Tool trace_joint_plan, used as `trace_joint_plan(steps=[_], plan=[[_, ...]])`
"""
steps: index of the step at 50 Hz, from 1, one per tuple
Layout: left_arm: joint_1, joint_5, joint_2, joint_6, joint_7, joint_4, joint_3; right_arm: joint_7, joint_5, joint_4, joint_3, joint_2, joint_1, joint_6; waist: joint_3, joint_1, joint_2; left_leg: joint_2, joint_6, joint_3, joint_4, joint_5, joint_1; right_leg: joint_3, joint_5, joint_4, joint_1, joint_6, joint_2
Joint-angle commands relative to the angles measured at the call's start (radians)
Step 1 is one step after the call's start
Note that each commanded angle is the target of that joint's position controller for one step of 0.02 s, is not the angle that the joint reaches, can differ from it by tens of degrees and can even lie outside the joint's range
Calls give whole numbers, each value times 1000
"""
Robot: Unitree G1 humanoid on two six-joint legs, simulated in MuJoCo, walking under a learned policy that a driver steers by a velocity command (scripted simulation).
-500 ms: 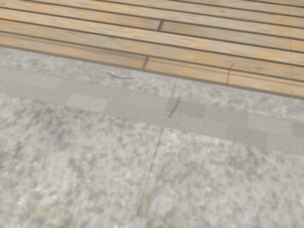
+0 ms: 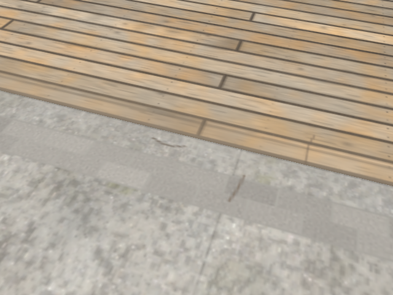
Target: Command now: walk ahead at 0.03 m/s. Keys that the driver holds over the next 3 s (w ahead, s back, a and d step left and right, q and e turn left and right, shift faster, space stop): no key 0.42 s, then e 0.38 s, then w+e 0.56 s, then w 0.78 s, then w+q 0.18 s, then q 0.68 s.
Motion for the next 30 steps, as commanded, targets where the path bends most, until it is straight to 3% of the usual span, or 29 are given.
trace_joint_plan(steps=[1,22,26,30], plan=[[69,-2,70,-3,6,7,12,-4,1,-7,-11,-83,48,-8,47,1,40,96,43,-108,-108,68,-44,138,17,-77,23,4,-122],[101,-2,36,6,19,82,0,-10,-2,31,-4,-61,100,-3,67,-6,22,87,51,-87,-108,97,-9,145,53,-65,15,13,-130],[36,-3,70,9,15,22,16,-29,-2,-10,-29,-107,72,0,54,-13,21,87,64,-54,-51,87,1,166,82,12,-63,-8,-112],[23,4,66,20,13,-37,28,-43,-6,-40,-65,-147,102,20,40,-23,58,138,110,-73,-21,33,-10,162,33,156,-184,-22,-69]])
Next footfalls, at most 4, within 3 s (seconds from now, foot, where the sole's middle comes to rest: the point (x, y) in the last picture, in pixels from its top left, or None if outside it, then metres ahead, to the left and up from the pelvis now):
1.36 left None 0.30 0.03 -0.78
1.84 right None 0.44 -0.30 -0.78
2.40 left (291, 231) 0.79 -0.33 -0.78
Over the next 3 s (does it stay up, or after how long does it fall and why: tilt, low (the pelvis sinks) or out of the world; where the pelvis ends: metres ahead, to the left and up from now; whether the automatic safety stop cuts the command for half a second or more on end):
stays up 0.75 -0.40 0.00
